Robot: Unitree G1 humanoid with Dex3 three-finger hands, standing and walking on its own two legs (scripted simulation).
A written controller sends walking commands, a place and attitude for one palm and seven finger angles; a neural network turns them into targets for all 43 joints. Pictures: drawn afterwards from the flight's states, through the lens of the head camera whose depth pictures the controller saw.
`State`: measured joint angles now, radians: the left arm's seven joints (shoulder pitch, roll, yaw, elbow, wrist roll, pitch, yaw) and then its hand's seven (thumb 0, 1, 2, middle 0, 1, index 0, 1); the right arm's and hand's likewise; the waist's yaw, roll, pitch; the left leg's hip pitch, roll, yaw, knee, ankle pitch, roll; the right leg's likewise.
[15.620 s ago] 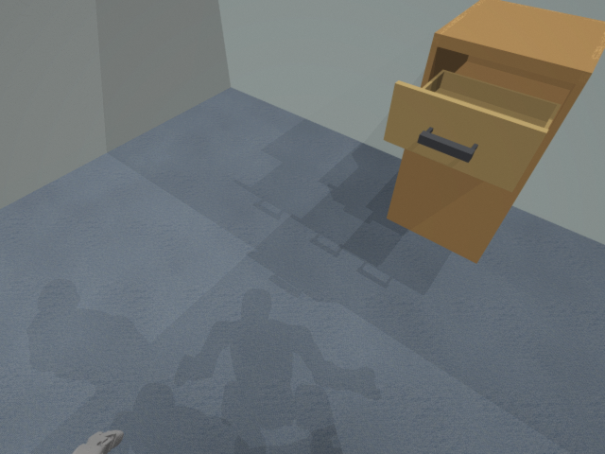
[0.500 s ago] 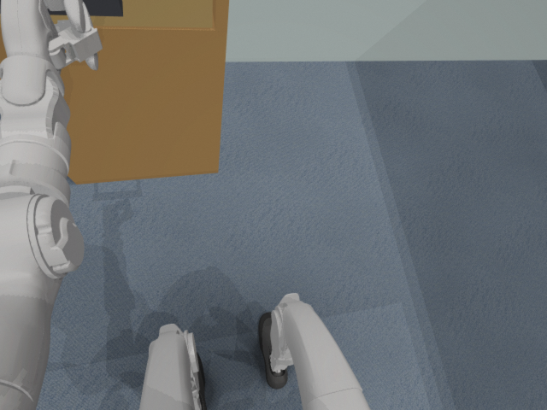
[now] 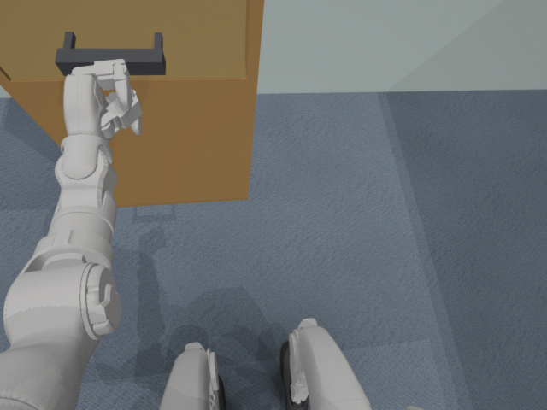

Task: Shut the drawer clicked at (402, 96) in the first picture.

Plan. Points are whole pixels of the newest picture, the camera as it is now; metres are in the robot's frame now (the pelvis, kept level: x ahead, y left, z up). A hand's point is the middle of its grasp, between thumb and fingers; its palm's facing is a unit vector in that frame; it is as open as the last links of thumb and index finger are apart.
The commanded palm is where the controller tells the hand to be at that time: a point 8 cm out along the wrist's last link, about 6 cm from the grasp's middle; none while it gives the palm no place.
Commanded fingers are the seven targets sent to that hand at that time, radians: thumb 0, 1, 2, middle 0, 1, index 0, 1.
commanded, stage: draw the hand back to the body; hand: left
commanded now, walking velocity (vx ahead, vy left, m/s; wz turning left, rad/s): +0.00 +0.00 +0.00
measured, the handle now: (114, 50) +0.63 +0.18 +0.03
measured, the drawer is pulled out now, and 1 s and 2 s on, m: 0.00 0.00 0.00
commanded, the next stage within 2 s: step back with the hand held close in 1.36 s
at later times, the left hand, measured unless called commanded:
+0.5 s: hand (58, 173) +0.38 +0.17 +0.14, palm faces -0.04 -1.00 -0.06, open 3.2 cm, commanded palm +0.34 +0.23 +0.15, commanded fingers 0.00 0.90 0.90 -1.40 -1.60 -1.40 -1.60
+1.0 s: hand out of the picture +0.26 +0.23 +0.24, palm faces +0.33 -0.88 -0.33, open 3.2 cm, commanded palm +0.20 +0.27 +0.26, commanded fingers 0.00 0.90 0.90 -1.40 -1.60 -1.40 -1.60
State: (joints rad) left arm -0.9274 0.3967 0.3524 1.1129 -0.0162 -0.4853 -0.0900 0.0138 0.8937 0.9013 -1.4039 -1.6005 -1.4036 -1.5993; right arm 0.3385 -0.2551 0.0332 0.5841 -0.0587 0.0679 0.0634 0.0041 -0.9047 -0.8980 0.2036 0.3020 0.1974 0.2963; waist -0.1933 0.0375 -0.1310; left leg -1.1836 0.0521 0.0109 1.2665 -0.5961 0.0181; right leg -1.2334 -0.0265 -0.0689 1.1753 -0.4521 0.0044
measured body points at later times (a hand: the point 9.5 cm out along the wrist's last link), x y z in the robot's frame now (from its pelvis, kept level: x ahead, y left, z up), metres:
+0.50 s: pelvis +0.03 +0.00 +0.07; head +0.09 +0.00 +0.52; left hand +0.37 +0.23 +0.15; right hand +0.18 -0.25 -0.02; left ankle -0.01 +0.11 -0.62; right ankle +0.04 -0.13 -0.62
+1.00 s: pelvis +0.04 +0.00 +0.12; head +0.03 -0.02 +0.56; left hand +0.23 +0.27 +0.26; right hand +0.24 -0.21 +0.03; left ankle -0.01 +0.11 -0.62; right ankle +0.04 -0.13 -0.62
